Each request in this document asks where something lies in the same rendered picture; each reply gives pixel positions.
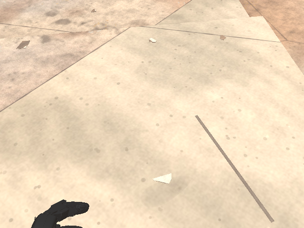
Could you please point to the robot left hand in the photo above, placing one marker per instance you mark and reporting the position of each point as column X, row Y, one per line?
column 59, row 211

